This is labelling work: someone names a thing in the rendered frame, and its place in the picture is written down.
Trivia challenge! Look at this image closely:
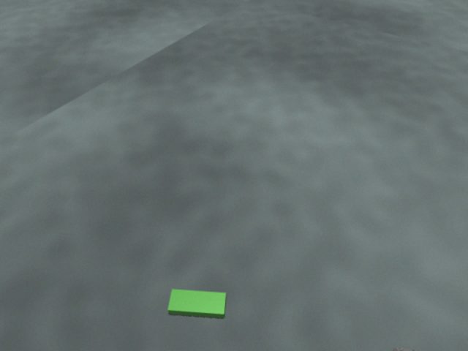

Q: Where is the carton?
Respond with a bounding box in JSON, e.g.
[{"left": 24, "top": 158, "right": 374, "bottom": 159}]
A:
[{"left": 168, "top": 289, "right": 227, "bottom": 318}]

